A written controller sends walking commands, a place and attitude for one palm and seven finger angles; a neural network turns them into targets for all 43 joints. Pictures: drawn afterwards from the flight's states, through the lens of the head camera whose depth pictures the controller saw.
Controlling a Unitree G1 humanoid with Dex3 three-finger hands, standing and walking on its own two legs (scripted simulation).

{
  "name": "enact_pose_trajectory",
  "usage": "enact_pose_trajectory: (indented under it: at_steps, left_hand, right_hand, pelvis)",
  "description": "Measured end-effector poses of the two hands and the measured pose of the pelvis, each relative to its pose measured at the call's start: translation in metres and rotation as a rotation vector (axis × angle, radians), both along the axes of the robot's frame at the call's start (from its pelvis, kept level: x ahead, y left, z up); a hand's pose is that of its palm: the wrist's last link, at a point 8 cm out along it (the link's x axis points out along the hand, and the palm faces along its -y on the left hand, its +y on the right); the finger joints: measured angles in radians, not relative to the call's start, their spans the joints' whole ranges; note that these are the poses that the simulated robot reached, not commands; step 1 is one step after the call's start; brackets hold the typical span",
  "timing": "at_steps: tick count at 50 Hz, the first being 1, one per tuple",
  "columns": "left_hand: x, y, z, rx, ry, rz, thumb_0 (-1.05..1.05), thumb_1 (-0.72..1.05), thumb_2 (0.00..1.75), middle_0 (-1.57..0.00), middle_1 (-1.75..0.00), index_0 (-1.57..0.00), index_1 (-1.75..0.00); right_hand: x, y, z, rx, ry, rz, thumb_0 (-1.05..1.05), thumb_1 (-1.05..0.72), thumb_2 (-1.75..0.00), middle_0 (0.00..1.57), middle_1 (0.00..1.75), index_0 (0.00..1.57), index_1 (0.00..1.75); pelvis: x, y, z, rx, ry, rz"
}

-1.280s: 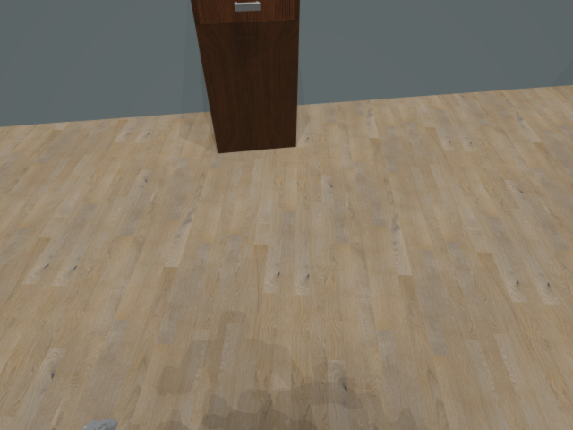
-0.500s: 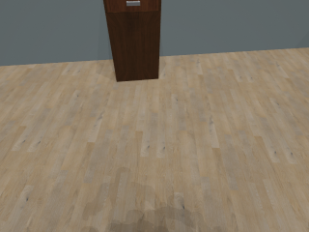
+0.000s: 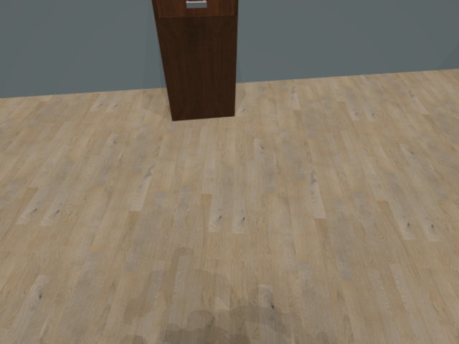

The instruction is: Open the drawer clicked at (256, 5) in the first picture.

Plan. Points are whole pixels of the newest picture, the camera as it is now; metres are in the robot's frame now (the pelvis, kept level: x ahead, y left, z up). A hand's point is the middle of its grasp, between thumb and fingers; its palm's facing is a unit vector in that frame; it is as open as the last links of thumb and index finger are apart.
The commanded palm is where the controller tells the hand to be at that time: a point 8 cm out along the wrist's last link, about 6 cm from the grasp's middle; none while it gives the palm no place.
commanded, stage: look at it before walking up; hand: left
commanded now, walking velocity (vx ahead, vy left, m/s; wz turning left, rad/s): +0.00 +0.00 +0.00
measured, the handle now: (196, 3) +1.70 +0.27 +0.00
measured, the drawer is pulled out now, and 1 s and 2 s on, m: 0.00 0.00 0.00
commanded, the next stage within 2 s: walk to a spot facing it in 0.16 s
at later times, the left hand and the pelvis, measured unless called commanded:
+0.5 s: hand out of the picture +0.05 +0.22 -0.18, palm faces -0.03 -0.97 -0.23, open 7.4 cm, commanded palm none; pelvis +0.03 +0.01 -0.01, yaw -2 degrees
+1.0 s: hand out of the picture +0.15 +0.14 -0.18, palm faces -0.03 -0.99 -0.14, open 7.4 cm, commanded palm none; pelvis +0.22 -0.01 -0.01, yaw -5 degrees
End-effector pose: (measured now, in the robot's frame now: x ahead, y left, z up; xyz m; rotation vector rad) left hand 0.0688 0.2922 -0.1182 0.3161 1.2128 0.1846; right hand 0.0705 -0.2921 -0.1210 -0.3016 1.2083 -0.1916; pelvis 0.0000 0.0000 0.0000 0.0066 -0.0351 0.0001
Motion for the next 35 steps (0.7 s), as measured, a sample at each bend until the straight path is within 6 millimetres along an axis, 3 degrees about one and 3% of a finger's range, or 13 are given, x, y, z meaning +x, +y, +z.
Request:
enact_pose_trajectory:
  at_steps: [14,19,29,32,35]
  left_hand:
    - [0.001,0.001,-0.001,-0.002,0.011,-0.002,0.01,0.91,0.90,-0.21,-0.30,-0.20,-0.29]
    - [-0.002,-0.007,-0.008,-0.021,0.030,0.008,0.01,0.91,0.90,-0.20,-0.30,-0.20,-0.29]
    - [-0.025,-0.042,-0.043,-0.144,0.208,0.041,0.01,0.91,0.90,-0.20,-0.30,-0.20,-0.29]
    - [-0.012,-0.056,-0.044,-0.153,0.258,0.024,0.01,0.91,0.90,-0.20,-0.30,-0.20,-0.29]
    - [0.020,-0.071,-0.045,-0.156,0.232,0.009,0.01,0.91,0.90,-0.20,-0.30,-0.20,-0.29]
  right_hand:
    - [0.002,-0.001,0.001,-0.006,0.009,-0.005,0.00,-0.91,-0.90,0.20,0.30,0.20,0.30]
    - [-0.001,0.008,-0.004,0.010,0.024,-0.012,0.00,-0.91,-0.90,0.20,0.30,0.20,0.30]
    - [-0.033,0.053,-0.033,0.107,0.146,-0.117,0.00,-0.91,-0.90,0.20,0.30,0.20,0.30]
    - [-0.046,0.063,-0.039,0.141,0.191,-0.185,0.00,-0.91,-0.90,0.20,0.30,0.20,0.30]
    - [-0.059,0.068,-0.045,0.174,0.277,-0.225,0.00,-0.91,-0.90,0.20,0.30,0.20,0.30]
  pelvis:
    - [0.004,0.000,0.001,-0.002,0.002,-0.002]
    - [0.011,0.002,-0.002,-0.004,0.008,-0.015]
    - [0.058,0.006,-0.018,0.004,0.038,-0.060]
    - [0.078,0.000,-0.020,0.012,0.040,-0.087]
    - [0.097,-0.010,-0.024,0.004,0.039,-0.086]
